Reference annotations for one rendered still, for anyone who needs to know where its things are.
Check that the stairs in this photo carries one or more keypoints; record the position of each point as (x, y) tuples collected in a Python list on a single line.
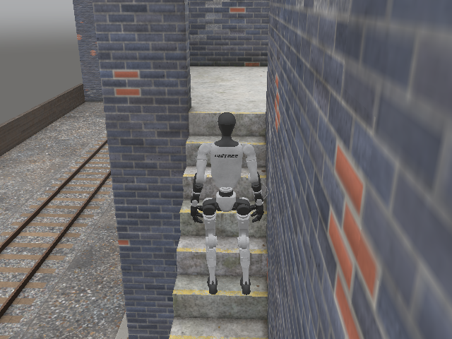
[(228, 314)]

